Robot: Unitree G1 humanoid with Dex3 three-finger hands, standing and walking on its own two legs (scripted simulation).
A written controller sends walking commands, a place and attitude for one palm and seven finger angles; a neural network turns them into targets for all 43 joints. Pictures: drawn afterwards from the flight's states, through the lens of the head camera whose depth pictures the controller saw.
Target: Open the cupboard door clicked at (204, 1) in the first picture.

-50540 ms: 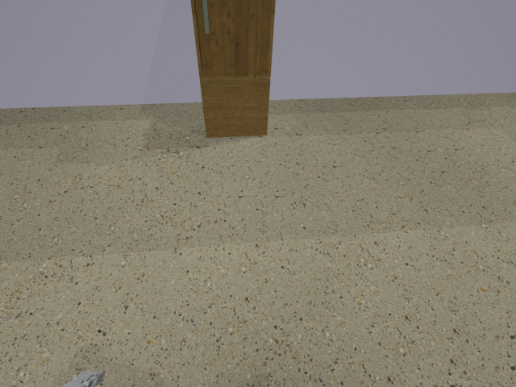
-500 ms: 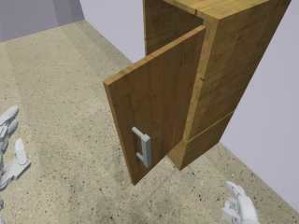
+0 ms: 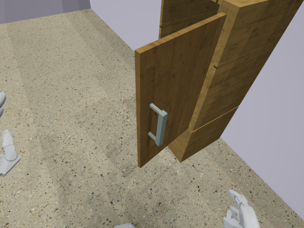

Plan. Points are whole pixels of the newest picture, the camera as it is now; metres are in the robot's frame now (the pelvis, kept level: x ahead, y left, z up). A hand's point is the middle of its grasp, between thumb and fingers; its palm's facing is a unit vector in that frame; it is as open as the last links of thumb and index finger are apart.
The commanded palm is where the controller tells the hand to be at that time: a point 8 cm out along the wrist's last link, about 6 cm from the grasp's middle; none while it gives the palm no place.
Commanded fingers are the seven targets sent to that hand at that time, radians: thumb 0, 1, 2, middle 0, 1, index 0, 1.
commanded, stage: step back with the hand held close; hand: left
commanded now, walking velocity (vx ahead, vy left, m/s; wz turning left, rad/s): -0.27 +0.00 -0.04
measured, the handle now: (156, 126) +0.42 +0.01 -0.01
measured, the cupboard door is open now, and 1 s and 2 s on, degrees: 100 100 100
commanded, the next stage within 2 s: stop stepping back and stand still in 0.48 s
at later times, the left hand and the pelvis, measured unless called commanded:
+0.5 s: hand out of the picture +0.13 +0.29 +0.19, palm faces +0.41 -0.81 -0.41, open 7.4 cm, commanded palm +0.07 +0.32 +0.19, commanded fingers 0.00 0.90 0.90 -0.20 -0.30 -0.20 -0.30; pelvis -0.08 +0.03 +0.01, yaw -2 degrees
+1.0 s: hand out of the picture +0.06 +0.26 +0.17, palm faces +0.44 -0.80 -0.41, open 7.4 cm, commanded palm -0.01 +0.28 +0.19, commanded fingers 0.00 0.90 0.90 -0.20 -0.30 -0.20 -0.30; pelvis -0.18 +0.00 -0.01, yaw -6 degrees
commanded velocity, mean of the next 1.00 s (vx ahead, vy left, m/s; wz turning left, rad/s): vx -0.13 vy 0.03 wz -0.06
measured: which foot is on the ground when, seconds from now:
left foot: down 0.00-0.14, up 0.16-0.24, down 0.26-0.72, up 0.74-0.90, down 0.92-1.00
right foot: down 0.00-0.26, up 0.28-0.72, down 0.74-1.00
